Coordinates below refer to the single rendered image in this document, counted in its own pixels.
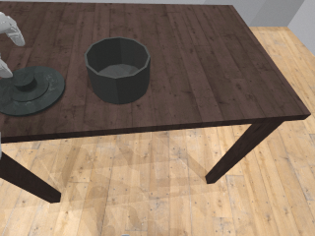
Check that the knob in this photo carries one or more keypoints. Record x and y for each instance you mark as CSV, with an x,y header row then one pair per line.
x,y
24,81

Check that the table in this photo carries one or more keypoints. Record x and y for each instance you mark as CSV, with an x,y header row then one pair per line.
x,y
207,70

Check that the lid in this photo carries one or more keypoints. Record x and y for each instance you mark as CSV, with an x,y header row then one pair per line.
x,y
50,86

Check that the left robot hand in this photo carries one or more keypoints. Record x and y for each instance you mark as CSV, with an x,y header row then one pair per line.
x,y
9,26

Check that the pot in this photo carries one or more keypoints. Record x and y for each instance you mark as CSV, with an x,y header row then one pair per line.
x,y
119,69

